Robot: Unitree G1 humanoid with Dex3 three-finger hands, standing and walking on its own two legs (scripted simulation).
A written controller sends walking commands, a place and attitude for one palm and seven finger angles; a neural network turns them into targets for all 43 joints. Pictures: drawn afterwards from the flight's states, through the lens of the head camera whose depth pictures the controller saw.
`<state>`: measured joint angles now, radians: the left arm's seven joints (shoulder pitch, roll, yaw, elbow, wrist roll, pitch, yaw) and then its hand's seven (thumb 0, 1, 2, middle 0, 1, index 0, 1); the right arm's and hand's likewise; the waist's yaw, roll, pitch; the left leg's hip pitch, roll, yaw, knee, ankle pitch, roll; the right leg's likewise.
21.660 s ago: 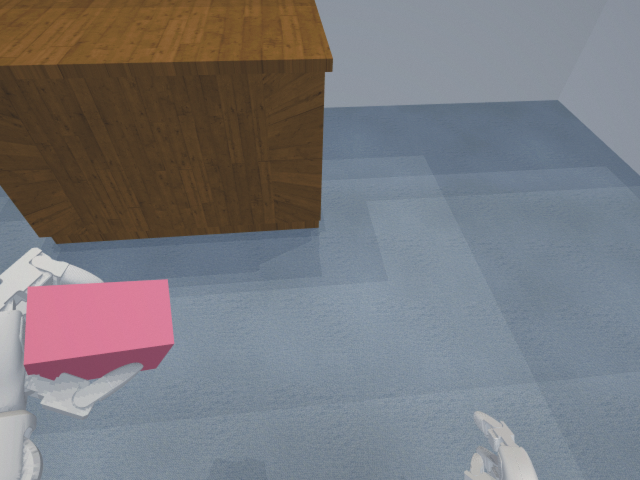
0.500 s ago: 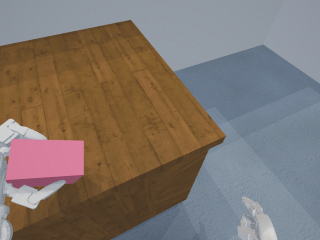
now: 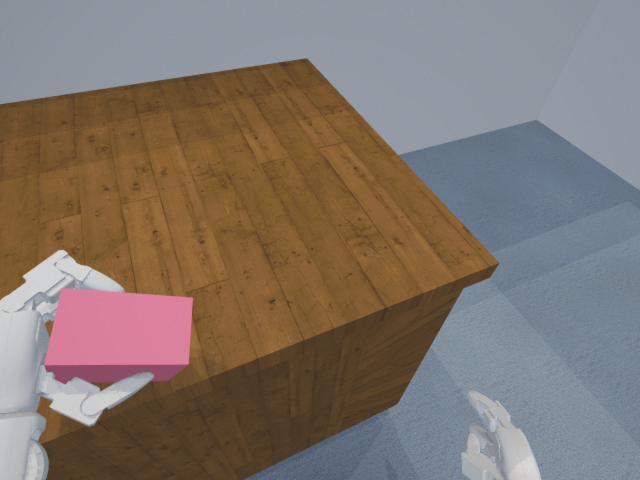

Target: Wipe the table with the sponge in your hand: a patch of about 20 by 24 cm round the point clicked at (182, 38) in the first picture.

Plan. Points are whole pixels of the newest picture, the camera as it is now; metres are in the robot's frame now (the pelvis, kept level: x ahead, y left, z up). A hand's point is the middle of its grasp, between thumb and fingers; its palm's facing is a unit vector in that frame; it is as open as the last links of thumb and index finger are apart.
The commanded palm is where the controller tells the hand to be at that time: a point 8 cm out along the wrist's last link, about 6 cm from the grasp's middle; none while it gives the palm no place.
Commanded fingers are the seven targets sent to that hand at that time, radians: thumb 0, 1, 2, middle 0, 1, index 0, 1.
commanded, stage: come to a stop and stand still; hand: left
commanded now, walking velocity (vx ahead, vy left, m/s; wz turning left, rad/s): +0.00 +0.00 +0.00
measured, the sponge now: (140, 340) +0.22 +0.20 +0.12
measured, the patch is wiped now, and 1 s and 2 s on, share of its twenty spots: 0.00 0.00 0.00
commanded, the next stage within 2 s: look again from close up in 0.48 s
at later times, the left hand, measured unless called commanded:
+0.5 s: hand (11, 344) +0.19 +0.30 +0.15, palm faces +0.39 -0.83 -0.39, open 10.5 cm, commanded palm +0.13 +0.32 +0.18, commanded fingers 0.00 0.10 1.30 -1.20 -1.60 -1.20 -1.60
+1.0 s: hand (59, 328) +0.20 +0.26 +0.16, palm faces +0.40 -0.83 -0.37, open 10.5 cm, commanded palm +0.15 +0.29 +0.18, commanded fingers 0.00 0.10 1.30 -1.20 -1.60 -1.20 -1.60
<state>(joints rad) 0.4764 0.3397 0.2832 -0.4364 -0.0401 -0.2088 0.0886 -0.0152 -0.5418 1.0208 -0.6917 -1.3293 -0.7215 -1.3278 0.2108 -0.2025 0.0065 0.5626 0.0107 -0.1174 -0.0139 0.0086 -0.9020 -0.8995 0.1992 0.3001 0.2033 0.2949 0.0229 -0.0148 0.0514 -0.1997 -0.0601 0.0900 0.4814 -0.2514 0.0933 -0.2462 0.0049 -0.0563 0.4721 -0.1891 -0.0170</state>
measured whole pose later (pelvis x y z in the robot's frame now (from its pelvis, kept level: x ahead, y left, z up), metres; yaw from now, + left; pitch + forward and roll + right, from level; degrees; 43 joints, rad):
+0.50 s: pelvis -0.03 +0.04 +0.00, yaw +0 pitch -3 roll -1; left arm 0.39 0.37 0.36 -0.40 0.00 -0.22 0.09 -0.02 -0.54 1.02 -0.69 -1.33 -0.72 -1.33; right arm 0.23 -0.17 0.03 0.57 -0.01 -0.14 -0.01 0.01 -0.90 -0.90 0.20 0.30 0.21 0.30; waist 0.03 -0.04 0.08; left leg -0.19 -0.10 0.10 0.39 -0.17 0.11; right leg -0.20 0.00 0.03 0.44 -0.20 -0.01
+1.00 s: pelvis -0.01 +0.00 +0.00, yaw +2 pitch -2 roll -1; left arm 0.41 0.35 0.34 -0.43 -0.02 -0.22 0.10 -0.01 -0.54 1.02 -0.69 -1.33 -0.72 -1.32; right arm 0.20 -0.19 0.02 0.57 0.00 -0.12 -0.02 0.01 -0.90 -0.90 0.20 0.30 0.20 0.30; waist 0.03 -0.02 0.07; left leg -0.19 -0.07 0.06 0.43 -0.21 0.09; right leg -0.18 0.03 -0.01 0.40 -0.20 -0.01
